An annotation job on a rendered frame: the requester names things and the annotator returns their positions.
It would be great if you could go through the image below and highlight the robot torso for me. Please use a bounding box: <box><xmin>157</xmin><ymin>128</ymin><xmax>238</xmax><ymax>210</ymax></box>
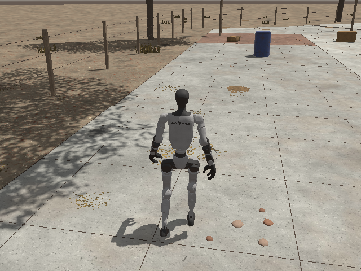
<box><xmin>168</xmin><ymin>112</ymin><xmax>194</xmax><ymax>169</ymax></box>

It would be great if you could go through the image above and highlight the right robot forearm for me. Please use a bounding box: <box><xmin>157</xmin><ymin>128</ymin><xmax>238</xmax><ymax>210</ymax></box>
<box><xmin>202</xmin><ymin>138</ymin><xmax>214</xmax><ymax>166</ymax></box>

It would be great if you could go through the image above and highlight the left robot forearm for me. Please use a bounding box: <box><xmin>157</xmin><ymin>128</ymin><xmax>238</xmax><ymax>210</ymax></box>
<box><xmin>150</xmin><ymin>135</ymin><xmax>160</xmax><ymax>155</ymax></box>

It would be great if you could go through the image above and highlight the left robot upper arm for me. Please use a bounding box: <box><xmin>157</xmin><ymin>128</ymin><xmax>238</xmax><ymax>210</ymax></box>
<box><xmin>154</xmin><ymin>113</ymin><xmax>170</xmax><ymax>143</ymax></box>

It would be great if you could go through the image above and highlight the robot left hand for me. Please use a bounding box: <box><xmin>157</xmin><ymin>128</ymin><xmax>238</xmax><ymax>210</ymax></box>
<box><xmin>149</xmin><ymin>153</ymin><xmax>162</xmax><ymax>163</ymax></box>

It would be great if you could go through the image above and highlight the robot head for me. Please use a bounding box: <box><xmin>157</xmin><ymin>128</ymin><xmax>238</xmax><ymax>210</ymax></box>
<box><xmin>172</xmin><ymin>89</ymin><xmax>191</xmax><ymax>116</ymax></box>

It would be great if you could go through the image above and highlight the right robot upper arm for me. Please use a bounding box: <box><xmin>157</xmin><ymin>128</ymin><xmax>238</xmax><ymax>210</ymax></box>
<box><xmin>193</xmin><ymin>114</ymin><xmax>208</xmax><ymax>146</ymax></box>

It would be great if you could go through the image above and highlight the robot right hand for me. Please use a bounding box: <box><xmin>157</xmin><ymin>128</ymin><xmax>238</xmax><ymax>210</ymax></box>
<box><xmin>203</xmin><ymin>164</ymin><xmax>216</xmax><ymax>180</ymax></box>

